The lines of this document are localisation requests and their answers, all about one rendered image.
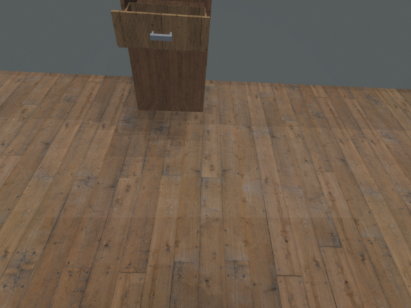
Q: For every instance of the cabinet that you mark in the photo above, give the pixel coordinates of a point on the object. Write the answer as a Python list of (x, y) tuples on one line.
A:
[(169, 80)]

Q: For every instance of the handle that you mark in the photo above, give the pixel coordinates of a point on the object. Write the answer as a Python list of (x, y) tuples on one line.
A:
[(162, 37)]

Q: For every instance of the drawer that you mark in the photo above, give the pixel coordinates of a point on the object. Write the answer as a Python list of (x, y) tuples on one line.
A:
[(189, 26)]

